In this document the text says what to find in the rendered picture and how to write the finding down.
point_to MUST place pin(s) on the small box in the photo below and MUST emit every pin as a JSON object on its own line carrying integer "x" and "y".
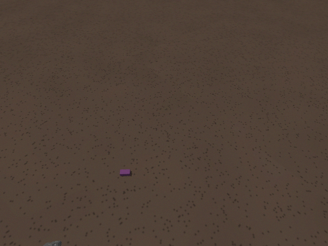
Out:
{"x": 125, "y": 172}

